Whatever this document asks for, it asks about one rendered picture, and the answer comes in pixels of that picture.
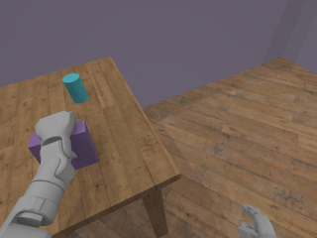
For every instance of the left robot forearm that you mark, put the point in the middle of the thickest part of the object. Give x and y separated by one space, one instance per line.
39 205

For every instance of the left robot hand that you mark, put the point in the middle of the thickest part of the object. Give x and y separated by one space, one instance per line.
58 123

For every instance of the right robot hand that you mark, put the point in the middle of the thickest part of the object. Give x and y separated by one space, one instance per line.
261 226

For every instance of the sponge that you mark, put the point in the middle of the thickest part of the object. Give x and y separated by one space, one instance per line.
81 144

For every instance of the left robot upper arm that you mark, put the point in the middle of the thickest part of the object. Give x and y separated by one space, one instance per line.
16 230

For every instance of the table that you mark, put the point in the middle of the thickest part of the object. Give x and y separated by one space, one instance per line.
133 162

